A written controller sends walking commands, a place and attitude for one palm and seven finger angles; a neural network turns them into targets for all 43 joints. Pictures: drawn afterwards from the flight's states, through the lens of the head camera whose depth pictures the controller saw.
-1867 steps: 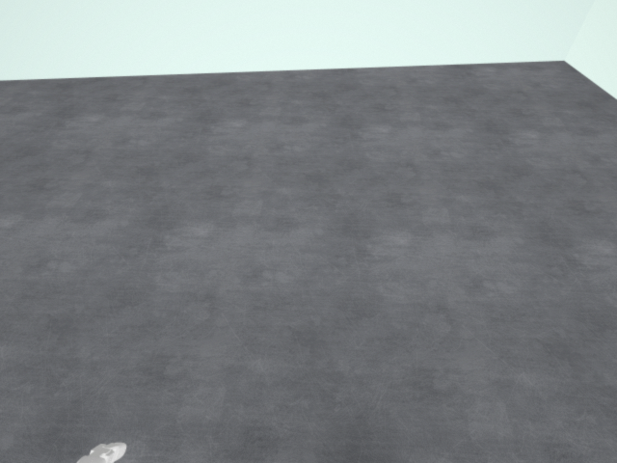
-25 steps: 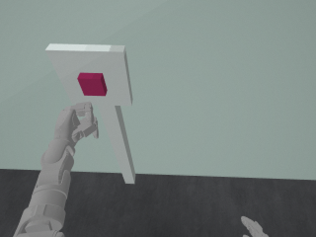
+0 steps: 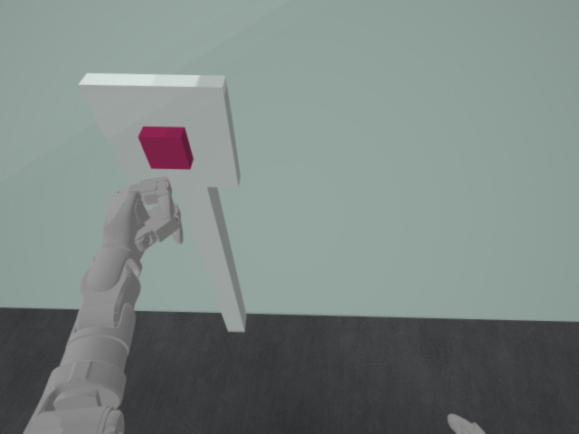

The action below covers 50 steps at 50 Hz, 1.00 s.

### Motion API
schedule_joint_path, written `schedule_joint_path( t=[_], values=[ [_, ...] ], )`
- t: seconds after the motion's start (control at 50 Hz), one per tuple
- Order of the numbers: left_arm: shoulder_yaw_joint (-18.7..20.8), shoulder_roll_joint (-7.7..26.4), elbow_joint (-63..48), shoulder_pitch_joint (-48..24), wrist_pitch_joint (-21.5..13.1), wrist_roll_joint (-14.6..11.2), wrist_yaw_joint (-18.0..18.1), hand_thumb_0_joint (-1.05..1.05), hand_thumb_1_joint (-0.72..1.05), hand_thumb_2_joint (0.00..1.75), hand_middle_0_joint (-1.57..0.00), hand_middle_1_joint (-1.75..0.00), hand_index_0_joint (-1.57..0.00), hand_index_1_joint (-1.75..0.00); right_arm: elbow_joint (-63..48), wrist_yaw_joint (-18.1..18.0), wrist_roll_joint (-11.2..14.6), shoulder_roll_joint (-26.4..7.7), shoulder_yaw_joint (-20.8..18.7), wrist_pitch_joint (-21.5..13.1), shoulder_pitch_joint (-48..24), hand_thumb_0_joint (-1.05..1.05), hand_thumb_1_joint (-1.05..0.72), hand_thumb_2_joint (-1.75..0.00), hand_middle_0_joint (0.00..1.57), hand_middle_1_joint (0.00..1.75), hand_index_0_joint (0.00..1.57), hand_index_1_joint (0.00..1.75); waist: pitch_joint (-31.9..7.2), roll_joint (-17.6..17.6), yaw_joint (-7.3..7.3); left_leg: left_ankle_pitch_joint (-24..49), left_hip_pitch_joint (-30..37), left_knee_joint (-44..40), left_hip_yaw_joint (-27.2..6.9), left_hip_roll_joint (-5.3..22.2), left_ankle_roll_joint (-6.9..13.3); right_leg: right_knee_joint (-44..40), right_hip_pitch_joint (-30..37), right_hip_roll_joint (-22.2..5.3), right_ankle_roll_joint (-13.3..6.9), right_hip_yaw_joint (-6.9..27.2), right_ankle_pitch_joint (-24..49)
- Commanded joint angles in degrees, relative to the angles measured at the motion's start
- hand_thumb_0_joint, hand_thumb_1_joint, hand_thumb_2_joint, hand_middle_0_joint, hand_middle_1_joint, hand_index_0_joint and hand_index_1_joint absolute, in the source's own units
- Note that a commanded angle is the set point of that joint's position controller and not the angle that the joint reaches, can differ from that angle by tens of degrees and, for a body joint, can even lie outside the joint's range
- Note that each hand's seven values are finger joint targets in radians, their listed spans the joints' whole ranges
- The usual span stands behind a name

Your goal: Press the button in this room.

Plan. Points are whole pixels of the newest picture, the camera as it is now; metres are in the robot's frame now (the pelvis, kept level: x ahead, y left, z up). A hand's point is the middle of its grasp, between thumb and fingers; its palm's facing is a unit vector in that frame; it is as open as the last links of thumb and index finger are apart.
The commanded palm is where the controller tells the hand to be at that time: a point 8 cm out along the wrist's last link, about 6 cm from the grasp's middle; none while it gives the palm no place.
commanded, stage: aim a knuckle at the button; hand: left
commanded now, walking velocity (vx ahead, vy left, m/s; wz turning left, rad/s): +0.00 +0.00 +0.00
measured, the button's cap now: (167, 147) +0.50 +0.20 +0.12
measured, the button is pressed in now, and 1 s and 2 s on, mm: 0 0 0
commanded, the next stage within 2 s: press the button with the knuckle in 2.00 s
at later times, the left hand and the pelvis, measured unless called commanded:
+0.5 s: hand (175, 218) +0.39 +0.18 +0.08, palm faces -0.01 -1.00 -0.01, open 3.1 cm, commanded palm +0.37 +0.22 +0.09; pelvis +0.01 -0.01 +0.00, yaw +0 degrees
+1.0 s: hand (174, 213) +0.40 +0.18 +0.08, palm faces -0.02 -1.00 +0.01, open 3.1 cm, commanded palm +0.37 +0.23 +0.09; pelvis +0.01 +0.00 +0.00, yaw +1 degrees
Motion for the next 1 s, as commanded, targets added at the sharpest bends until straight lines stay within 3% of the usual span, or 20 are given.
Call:
schedule_joint_path(
  t=[0.0,0.06,0.14,0.2,0.24,0.28,0.32,0.44,0.48,0.5,0.56,0.6,0.62,0.72,0.76,0.82,0.86,0.92,0.94,0.98],
  values=[
    [-0.47,7.78,-9.49,-27.88,-3.55,0.01,0.83,0.0,0.9,0.9,-1.3,-1.5,-1.3,-1.5,-6.36,-0.45,0.38,-7.76,-2.38,-2.43,-1.46,0.0,-0.9,-0.9,0.2,0.3,0.2,0.3,-12.7,0.12,-2.35,7.25,8.93,-5.61,-4.85,-0.51,-0.05,-5.19,0.4,1.52,-0.47,1.86,9.29],
    [3.0,11.4,-6.17,-27.64,-2.79,0.54,1.82,0.0,0.9,0.9,-1.3,-1.5,-1.3,-1.5,-6.52,-0.57,0.14,-8.05,-2.34,-2.07,-1.29,0.0,-0.9,-0.9,0.2,0.3,0.2,0.3,-14.23,-2.41,-1.24,6.12,6.9,-5.55,-4.38,-0.92,0.21,-5.3,2.72,1.17,-0.3,2.54,8.74],
    [7.48,15.98,-7.47,-25.72,-3.68,0.68,2.17,0.0,0.9,0.9,-1.3,-1.5,-1.3,-1.5,-7.39,-0.46,-0.28,-7.81,-2.11,-1.78,-1.07,0.0,-0.9,-0.9,0.2,0.3,0.2,0.3,-19.58,-1.29,0.73,11.83,7.1,-4.64,-3.68,-1.11,0.15,-3.74,8.2,0.99,-0.52,3.15,15.63],
    [8.34,16.08,-9.05,-21.81,-4.47,0.25,1.39,0.0,0.9,0.9,-1.3,-1.5,-1.3,-1.5,-8.49,-0.34,-0.17,-7.29,-2.15,-1.67,-1.55,0.0,-0.9,-0.9,0.2,0.3,0.2,0.3,-20.47,0.23,1.61,14.81,7.09,-4.36,-2.59,-1.18,0.11,-3.51,10.76,0.96,-0.49,3.67,20.5],
    [6.35,14.4,-7.47,-22.38,-4.2,-0.06,0.26,0.0,0.9,0.9,-1.3,-1.5,-1.3,-1.5,-8.27,-0.29,0.14,-7.44,-2.1,-1.52,-1.19,0.0,-0.9,-0.9,0.2,0.3,0.2,0.3,-17.18,-2.55,0.01,13.64,5.74,-4.32,-2.73,-1.03,0.36,-4.14,9.45,1.21,-0.32,3.43,19.88],
    [4.51,12.76,-5.72,-22.72,-3.22,-0.37,-1.03,0.0,0.9,0.9,-1.3,-1.5,-1.3,-1.5,-8.16,-0.4,0.5,-7.75,-2.1,-1.26,-1.12,0.0,-0.9,-0.9,0.2,0.3,0.2,0.3,-13.49,-1.7,-0.96,11.68,5.08,-4.46,-2.58,-1.02,0.35,-4.82,6.42,1.29,-0.25,3.25,18.22],
    [2.52,10.46,-4.79,-23.88,-2.25,-1.04,-2.35,0.0,0.9,0.9,-1.3,-1.5,-1.3,-1.5,-8.04,-0.51,0.58,-7.9,-2.22,-1.23,-0.75,0.0,-0.9,-0.9,0.2,0.3,0.2,0.3,-13.05,-2.64,-1.7,10.72,5.3,-4.24,-2.74,-1.14,0.47,-5.23,5.21,1.28,-0.14,3.17,17.25],
    [2.17,10.83,-12.07,-27.41,-3.72,-1.97,-2.86,0.0,0.9,0.9,-1.3,-1.5,-1.3,-1.5,-7.97,-0.82,0.47,-7.7,-2.54,-1.56,-0.59,0.0,-0.9,-0.9,0.2,0.3,0.2,0.3,-18.71,0.4,-1.6,14.2,9.14,-3.21,-3.25,-1.09,0.5,-4.16,6.01,1.25,-0.38,3.09,19.01],
    [4.14,12.77,-14.69,-26.0,-4.67,-1.63,-1.9,0.0,0.9,0.9,-1.3,-1.5,-1.3,-1.5,-7.93,-0.74,0.21,-7.66,-2.76,-1.79,-0.64,0.0,-0.9,-0.9,0.2,0.3,0.2,0.3,-21.7,2.58,-0.59,16.66,11.15,-3.1,-3.49,-0.99,0.38,-3.51,7.12,1.25,-0.49,3.22,20.85],
    [5.56,14.05,-14.94,-24.27,-4.85,-1.48,-1.27,0.0,0.9,0.9,-1.3,-1.5,-1.3,-1.5,-7.77,-0.7,0.08,-7.64,-2.78,-1.78,-0.41,0.0,-0.9,-0.9,0.2,0.3,0.2,0.3,-22.39,1.34,-0.15,17.95,11.22,-3.11,-3.55,-0.9,0.33,-3.25,8.19,1.26,-0.45,3.02,22.06],
    [6.66,14.56,-13.02,-19.9,-4.02,-1.17,-0.3,0.0,0.9,0.9,-1.3,-1.5,-1.3,-1.5,-7.78,-0.52,0.07,-7.6,-2.59,-1.63,-0.85,0.0,-0.9,-0.9,0.2,0.3,0.2,0.3,-19.71,-0.45,0.21,17.53,8.84,-3.63,-3.02,-0.91,0.41,-3.53,9.01,1.2,-0.14,3.16,22.97],
    [7.89,15.69,-8.97,-18.44,-2.32,-1.13,-0.21,0.0,0.9,0.9,-1.3,-1.5,-1.3,-1.5,-7.69,-0.59,0.29,-7.91,-2.41,-1.16,-1.0,0.0,-0.9,-0.9,0.2,0.3,0.2,0.3,-14.96,-3.31,0.06,14.56,5.49,-4.41,-2.83,-1.05,0.44,-4.41,8.47,1.11,0.09,3.08,21.13],
    [6.65,14.72,-8.39,-18.84,-1.63,-0.88,-0.59,0.0,0.9,0.9,-1.3,-1.5,-1.3,-1.5,-8.0,-0.6,0.41,-7.9,-2.29,-0.96,-1.28,0.0,-0.9,-0.9,0.2,0.3,0.2,0.3,-13.38,-2.07,-0.21,13.64,4.87,-4.68,-2.67,-1.18,0.39,-4.66,7.78,0.99,0.06,3.12,20.37],
    [5.94,13.59,-9.75,-19.19,-0.78,-1.61,-2.57,0.0,0.9,0.9,-1.3,-1.5,-1.3,-1.5,-9.36,-0.62,0.43,-7.83,-2.27,-0.74,-1.38,0.0,-0.9,-0.9,0.2,0.3,0.2,0.3,-16.02,-0.19,-0.01,14.53,6.63,-4.1,-2.5,-1.28,0.39,-4.55,8.05,1.06,-0.31,3.17,20.74],
    [5.05,12.98,-11.94,-21.34,-2.01,-2.19,-3.31,0.0,0.9,0.9,-1.3,-1.5,-1.3,-1.5,-9.26,-0.79,0.52,-7.75,-2.4,-0.88,-1.3,0.0,-0.9,-0.9,0.2,0.3,0.2,0.3,-17.58,-0.83,-0.79,15.46,7.91,-3.58,-2.73,-0.95,0.5,-4.27,7.85,1.33,-0.27,3.15,21.36],
    [2.02,10.52,-13.93,-25.81,-3.23,-2.42,-3.79,0.0,0.9,0.9,-1.3,-1.5,-1.3,-1.5,-8.66,-0.96,0.54,-7.63,-2.27,-1.43,-1.32,0.0,-0.9,-0.9,0.2,0.3,0.2,0.3,-17.76,1.84,-1.89,15.57,10.24,-3.29,-3.57,-0.79,0.23,-3.86,4.99,1.56,-0.51,2.54,19.5],
    [1.65,10.23,-12.52,-27.58,-3.17,-2.26,-3.27,0.0,0.9,0.9,-1.3,-1.5,-1.3,-1.5,-7.82,-1.07,0.49,-7.91,-2.46,-1.58,-0.89,0.0,-0.9,-0.9,0.2,0.3,0.2,0.3,-17.27,-0.56,-2.72,13.91,10.32,-3.11,-4.14,-0.59,0.36,-4.15,3.08,1.71,-0.26,2.35,17.12],
    [1.89,10.29,-9.28,-27.11,-2.26,-1.46,-2.24,0.0,0.9,0.9,-1.3,-1.5,-1.3,-1.5,-7.24,-1.07,0.36,-8.02,-2.39,-1.53,-0.84,0.0,-0.9,-0.9,0.2,0.3,0.2,0.3,-16.31,0.12,-2.23,12.93,9.67,-3.5,-4.63,-0.76,0.13,-3.94,2.13,1.47,-0.43,1.97,15.45],
    [3.85,12.71,-7.88,-26.58,-1.97,-1.14,-1.66,0.0,0.9,0.9,-1.3,-1.5,-1.3,-1.5,-6.93,-1.05,0.2,-8.39,-2.39,-1.38,-0.34,0.0,-0.9,-0.9,0.2,0.3,0.2,0.3,-16.5,-1.64,-1.88,12.63,8.66,-3.32,-4.73,-0.75,0.27,-3.89,2.75,1.49,-0.41,2.07,15.1],
    [4.92,13.83,-8.3,-25.88,-1.8,-0.53,-1.12,0.0,0.9,0.9,-1.3,-1.5,-1.3,-1.5,-7.31,-0.8,0.08,-8.2,-2.28,-1.14,-0.39,0.0,-0.9,-0.9,0.2,0.3,0.2,0.3,-18.24,0.42,-0.87,14.57,8.83,-3.49,-4.67,-0.88,-0.02,-3.14,4.13,1.2,-0.57,2.1,16.86]
  ],
)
